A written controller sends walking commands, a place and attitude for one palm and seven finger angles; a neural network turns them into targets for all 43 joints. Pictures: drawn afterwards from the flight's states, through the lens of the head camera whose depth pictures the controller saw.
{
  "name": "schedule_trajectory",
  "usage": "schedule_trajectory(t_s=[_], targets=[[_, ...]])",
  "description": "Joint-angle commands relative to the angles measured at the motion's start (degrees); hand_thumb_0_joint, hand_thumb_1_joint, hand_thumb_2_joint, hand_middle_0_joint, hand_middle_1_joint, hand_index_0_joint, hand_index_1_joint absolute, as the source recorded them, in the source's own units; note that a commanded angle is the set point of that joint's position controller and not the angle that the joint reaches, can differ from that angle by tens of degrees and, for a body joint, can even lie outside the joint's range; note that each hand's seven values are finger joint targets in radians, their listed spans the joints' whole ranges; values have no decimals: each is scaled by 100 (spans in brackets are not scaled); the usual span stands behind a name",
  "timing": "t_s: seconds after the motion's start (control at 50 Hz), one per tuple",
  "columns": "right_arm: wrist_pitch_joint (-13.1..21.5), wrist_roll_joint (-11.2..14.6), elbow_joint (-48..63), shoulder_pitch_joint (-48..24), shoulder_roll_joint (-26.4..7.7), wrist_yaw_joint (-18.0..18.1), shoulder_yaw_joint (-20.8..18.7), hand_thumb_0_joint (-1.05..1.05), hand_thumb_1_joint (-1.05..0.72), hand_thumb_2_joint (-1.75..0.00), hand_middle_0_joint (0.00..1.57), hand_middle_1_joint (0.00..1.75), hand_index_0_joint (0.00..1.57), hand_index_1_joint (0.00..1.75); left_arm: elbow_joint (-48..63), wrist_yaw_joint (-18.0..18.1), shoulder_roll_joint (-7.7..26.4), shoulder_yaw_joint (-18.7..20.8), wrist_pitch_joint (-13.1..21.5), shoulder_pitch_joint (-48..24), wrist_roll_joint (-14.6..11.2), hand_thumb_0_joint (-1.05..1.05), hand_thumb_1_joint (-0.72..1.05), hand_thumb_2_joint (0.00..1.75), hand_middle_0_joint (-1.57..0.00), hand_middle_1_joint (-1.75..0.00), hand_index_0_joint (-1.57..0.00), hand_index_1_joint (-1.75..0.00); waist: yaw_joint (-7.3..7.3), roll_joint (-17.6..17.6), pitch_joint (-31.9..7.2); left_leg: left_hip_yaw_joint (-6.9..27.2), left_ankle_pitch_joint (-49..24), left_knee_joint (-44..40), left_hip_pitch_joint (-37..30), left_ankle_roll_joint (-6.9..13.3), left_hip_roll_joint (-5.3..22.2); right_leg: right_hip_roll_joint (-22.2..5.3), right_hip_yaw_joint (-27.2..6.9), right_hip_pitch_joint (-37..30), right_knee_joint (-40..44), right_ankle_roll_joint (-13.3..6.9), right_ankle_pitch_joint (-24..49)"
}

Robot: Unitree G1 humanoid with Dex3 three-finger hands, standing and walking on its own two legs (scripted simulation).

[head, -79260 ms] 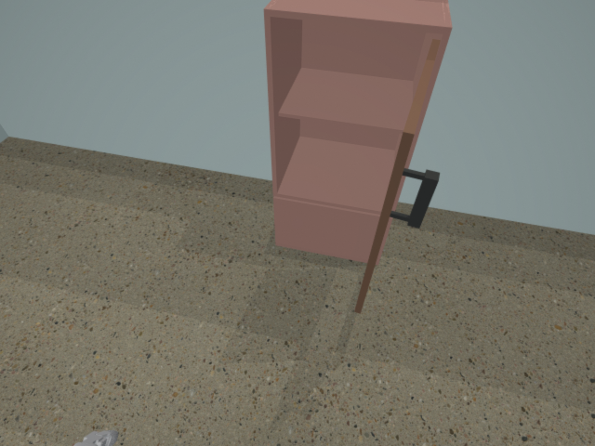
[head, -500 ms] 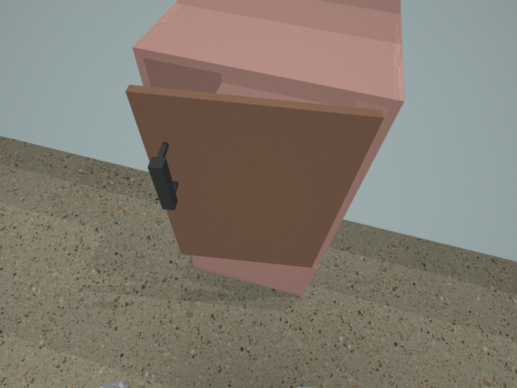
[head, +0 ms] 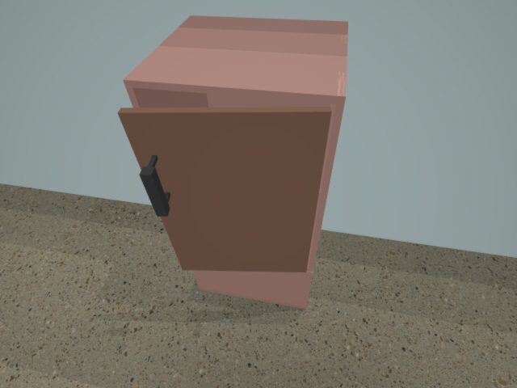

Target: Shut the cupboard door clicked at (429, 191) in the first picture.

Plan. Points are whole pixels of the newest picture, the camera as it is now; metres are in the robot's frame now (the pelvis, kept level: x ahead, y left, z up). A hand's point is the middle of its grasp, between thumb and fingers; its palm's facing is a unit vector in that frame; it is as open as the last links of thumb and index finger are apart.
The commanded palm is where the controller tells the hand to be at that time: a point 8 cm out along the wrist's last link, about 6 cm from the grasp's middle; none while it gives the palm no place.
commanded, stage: come to a stop and stand still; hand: left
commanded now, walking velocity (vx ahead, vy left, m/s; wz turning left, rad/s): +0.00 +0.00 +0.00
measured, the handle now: (158, 185) +0.53 +0.25 -0.01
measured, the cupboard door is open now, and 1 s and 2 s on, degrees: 9 9 9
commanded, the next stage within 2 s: look again from close up in 0.20 s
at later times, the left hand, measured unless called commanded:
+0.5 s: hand out of the picture +0.01 +0.16 -0.17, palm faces +0.01 -0.98 -0.17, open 7.4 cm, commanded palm none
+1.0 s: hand (138, 373) +0.17 +0.21 -0.08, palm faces +0.24 -0.95 -0.18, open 7.3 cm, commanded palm +0.13 +0.24 -0.06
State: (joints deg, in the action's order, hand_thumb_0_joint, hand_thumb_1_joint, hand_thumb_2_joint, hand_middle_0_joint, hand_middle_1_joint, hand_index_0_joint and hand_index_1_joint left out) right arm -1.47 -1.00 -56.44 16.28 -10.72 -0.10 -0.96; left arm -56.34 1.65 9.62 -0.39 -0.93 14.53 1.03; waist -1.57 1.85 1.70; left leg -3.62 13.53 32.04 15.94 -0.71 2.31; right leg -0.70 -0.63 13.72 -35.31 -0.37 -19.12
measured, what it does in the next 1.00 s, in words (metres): stands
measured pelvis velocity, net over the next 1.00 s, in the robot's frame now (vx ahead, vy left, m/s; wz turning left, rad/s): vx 0.03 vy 0.00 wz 0.03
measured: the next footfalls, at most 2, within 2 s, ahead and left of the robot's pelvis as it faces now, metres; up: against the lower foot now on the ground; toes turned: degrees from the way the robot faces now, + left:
none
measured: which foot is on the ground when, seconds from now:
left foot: down 0.00-1.00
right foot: down 0.00-1.00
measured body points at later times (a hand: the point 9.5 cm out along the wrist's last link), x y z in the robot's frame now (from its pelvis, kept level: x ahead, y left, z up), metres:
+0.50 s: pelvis +0.02 +0.00 +0.01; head +0.03 +0.00 +0.46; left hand +0.01 +0.22 -0.15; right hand +0.01 -0.22 -0.15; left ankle +0.04 +0.13 -0.73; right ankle +0.00 -0.12 -0.73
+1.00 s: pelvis +0.03 +0.00 +0.00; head +0.04 +0.00 +0.45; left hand +0.15 +0.26 -0.06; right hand +0.12 -0.24 -0.13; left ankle +0.04 +0.13 -0.73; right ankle +0.00 -0.11 -0.73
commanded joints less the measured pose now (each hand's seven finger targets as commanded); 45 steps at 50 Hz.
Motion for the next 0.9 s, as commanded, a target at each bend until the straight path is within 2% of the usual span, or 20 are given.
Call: schedule_trajectory(t_s=[0.0, 0.02, 0.06, 0.1, 0.14, 0.18, 0.22, 0.28, 0.32, 0.4, 0.42, 0.54, 0.62, 0.72, 0.78, 0.84, 0.86, 0.88], targets=[[134, -56, 178, 272, -519, 38, -80, 0, -90, -90, 20, 30, 20, 30, 283, 28, 884, 196, 104, 91, -2, 0, 90, 90, -20, -30, -20, -30, 41, -366, 542, 470, 1156, -875, 12, 209, 168, -328, -622, 1152, 1446, -241, -1692], [146, -49, 153, 274, -461, 46, -73, 0, -90, -90, 20, 30, 20, 30, 262, 26, 842, 194, 112, 166, 6, 0, 90, 90, -20, -30, -20, -30, 72, -273, 538, 501, 1210, -987, 63, 227, 201, -306, -579, 1051, 1461, -225, -1617], [168, -48, 102, 317, -497, 54, -60, 0, -90, -90, 20, 30, 20, 30, 183, 9, 821, 187, 129, 260, -8, 0, 90, 90, -20, -30, -20, -30, 94, -367, 348, 493, 1075, -942, 50, 219, 186, -328, -621, 890, 1439, -232, -1452], [192, -32, 21, 383, -461, 66, -44, 0, -90, -90, 20, 30, 20, 30, 95, -2, 797, 169, 151, 262, -16, 0, 90, 90, -20, -30, -20, -30, 87, -378, 369, 479, 916, -932, 11, 204, 189, -359, -659, 876, 1496, -248, -1333], [204, -26, -75, 408, -432, 78, -23, 0, -90, -90, 20, 30, 20, 30, 8, -8, 751, 157, 161, 307, -16, 0, 90, 90, -20, -30, -20, -30, 98, -236, 437, 520, 909, -1012, 27, 203, 216, -336, -627, 855, 1498, -240, -1215], [222, -20, -162, 454, -410, 84, -12, 0, -90, -90, 20, 30, 20, 30, -79, -16, 748, 153, 179, 378, -24, 0, 90, 90, -20, -30, -20, -30, 110, -288, 324, 492, 747, -978, -25, 193, 216, -374, -637, 730, 1506, -252, -1044], [242, -3, -258, 463, -339, 97, 0, 0, -90, -90, 20, 30, 20, 30, -169, -15, 714, 136, 203, 381, -21, 0, 90, 90, -20, -30, -20, -30, 111, -299, 381, 444, 522, -982, -92, 176, 238, -389, -614, 685, 1545, -256, -787], [297, 16, -363, 487, -373, 118, 20, 0, -90, -90, 20, 30, 20, 30, -306, -13, 692, 121, 237, 428, -41, 0, 90, 90, -20, -30, -20, -30, 122, -220, 161, 442, 54, -931, -279, 172, 282, -401, -559, 473, 1419, -240, -166], [321, 29, -440, 462, -328, 136, 23, 0, -90, -90, 20, 30, 20, 30, -385, -6, 665, 120, 253, 448, -28, 0, 90, 90, -20, -30, -20, -30, 133, -172, 159, 433, -258, -945, -330, 177, 322, -389, -519, 332, 1358, -229, 254], [341, 37, -515, 342, -370, 159, 21, 0, -90, -90, 20, 30, 20, 30, -517, 1, 625, 119, 258, 489, -34, 0, 90, 90, -20, -30, -20, -30, 172, -93, 81, 420, -487, -909, -419, 184, 354, -410, -453, 197, 1278, -203, 641], [344, 43, -539, 340, -318, 164, 23, 0, -90, -90, 20, 30, 20, 30, -525, 7, 625, 119, 261, 474, -19, 0, 90, 90, -20, -30, -20, -30, 164, -182, 146, 418, -556, -930, -414, 188, 372, -402, -438, 169, 1276, -201, 748], [350, 38, -556, 167, -394, 177, -5, 0, -90, -90, 20, 30, 20, 30, -554, 17, 627, 129, 255, 440, -10, 0, 90, 90, -20, -30, -20, -30, 171, -121, 63, 421, -715, -905, -571, 195, 386, -413, -426, 134, 1232, -169, 961], [341, 33, -540, 23, -419, 181, -15, 0, -90, -90, 20, 30, 20, 30, -555, 13, 664, 146, 257, 371, 3, 0, 90, 90, -20, -30, -20, -30, 177, -204, 210, 404, -787, -937, -590, 198, 393, -427, -421, 157, 1261, -165, 1125], [339, 31, -496, -153, -535, 173, -39, 0, -90, -90, 20, 30, 20, 30, -525, 4, 784, 163, 270, 279, 5, 0, 90, 90, -20, -30, -20, -30, 176, -258, 91, 408, -853, -919, -677, 194, 380, -447, -457, 58, 1287, -164, 1286], [350, 23, -490, -204, -617, 172, -35, 0, -90, -90, 20, 30, 20, 30, -505, 3, 857, 177, 273, 210, -6, 0, 90, 90, -20, -30, -20, -30, 183, -148, -70, 428, -1039, -915, -744, 196, 396, -468, -420, -72, 1236, -161, 1437], [349, 30, -498, -269, -660, 172, -36, 0, -90, -90, 20, 30, 20, 30, -498, 1, 887, 184, 270, 171, 0, 0, 90, 90, -20, -30, -20, -30, 194, -214, -27, 432, -1099, -924, -748, 200, 405, -470, -405, -91, 1249, -145, 1497], [321, 95, -94, -677, -705, 131, -79, 0, -90, -90, 20, 30, 20, 30, -648, 252, 718, 152, 328, 811, 21, 0, 90, 90, -20, -30, -20, -30, 365, -369, 93, 171, -1073, 360, -345, 14, 457, -870, -865, -76, 1510, 79, 3313], [1452, 134, 1369, 37, -1684, 699, -258, 0, -90, -90, 20, 30, 20, 30, 8802, 200, 4343, 2729, 2068, -4321, -807, 0, 90, 90, -20, -30, -20, -30, -513, -35, -2200, 302, -1993, 183, -2293, 303, 140, -320, -36, -258, 223, 4, 3443]])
